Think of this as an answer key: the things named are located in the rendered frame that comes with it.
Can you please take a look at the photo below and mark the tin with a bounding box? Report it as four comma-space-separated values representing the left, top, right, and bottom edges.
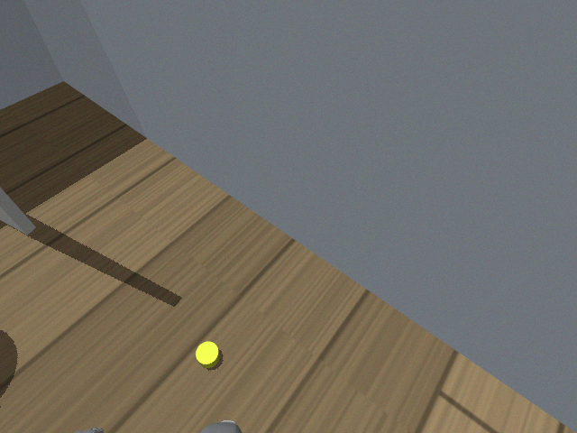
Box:
196, 341, 220, 368

